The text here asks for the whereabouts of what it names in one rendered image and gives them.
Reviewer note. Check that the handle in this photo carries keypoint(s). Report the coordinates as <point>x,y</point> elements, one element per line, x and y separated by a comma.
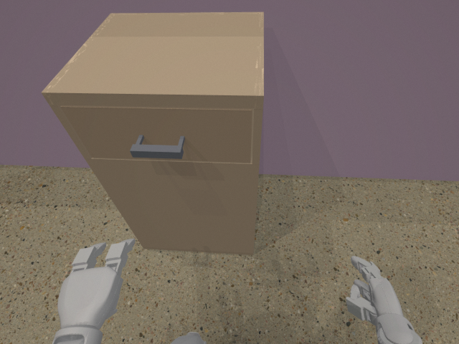
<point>157,151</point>

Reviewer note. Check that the robot right hand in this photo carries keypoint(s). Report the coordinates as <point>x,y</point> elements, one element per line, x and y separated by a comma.
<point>380,297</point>

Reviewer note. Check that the left robot shin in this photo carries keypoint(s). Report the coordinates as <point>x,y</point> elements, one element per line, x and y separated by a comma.
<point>193,333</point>

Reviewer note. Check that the robot left hand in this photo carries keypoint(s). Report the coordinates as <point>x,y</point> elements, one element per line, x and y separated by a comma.
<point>89,296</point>

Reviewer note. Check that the left robot forearm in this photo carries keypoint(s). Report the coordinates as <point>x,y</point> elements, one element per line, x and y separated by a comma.
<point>78,334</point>

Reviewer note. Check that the cabinet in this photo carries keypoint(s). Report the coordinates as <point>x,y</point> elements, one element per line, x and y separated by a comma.
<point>184,60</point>

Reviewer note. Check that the right robot forearm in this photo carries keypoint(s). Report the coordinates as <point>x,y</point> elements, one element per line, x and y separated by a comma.
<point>395,329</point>

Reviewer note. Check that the drawer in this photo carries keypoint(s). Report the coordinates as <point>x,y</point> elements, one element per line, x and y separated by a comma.
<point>211,134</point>

